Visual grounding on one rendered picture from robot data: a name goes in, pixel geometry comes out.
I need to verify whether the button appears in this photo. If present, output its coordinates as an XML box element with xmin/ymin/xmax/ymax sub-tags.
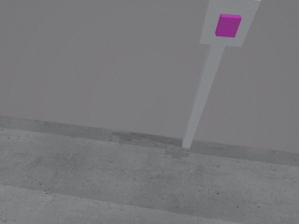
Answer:
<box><xmin>215</xmin><ymin>14</ymin><xmax>242</xmax><ymax>37</ymax></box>

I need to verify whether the panel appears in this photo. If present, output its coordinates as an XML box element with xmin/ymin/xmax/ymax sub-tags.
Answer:
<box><xmin>182</xmin><ymin>0</ymin><xmax>262</xmax><ymax>148</ymax></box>

